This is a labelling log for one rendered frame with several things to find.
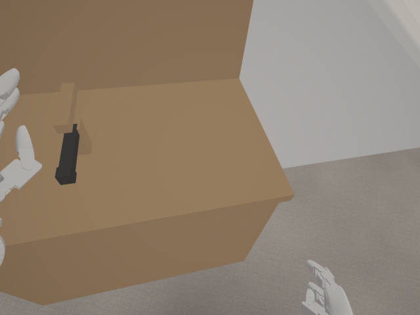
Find tap lever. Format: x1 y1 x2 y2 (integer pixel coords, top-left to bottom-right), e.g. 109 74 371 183
55 124 79 185

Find left robot hand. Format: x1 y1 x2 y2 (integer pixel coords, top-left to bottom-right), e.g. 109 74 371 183
0 68 42 202

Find right robot hand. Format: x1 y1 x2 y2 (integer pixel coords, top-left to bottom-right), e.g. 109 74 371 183
302 260 353 315

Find counter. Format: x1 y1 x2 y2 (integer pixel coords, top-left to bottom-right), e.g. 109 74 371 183
0 0 295 305

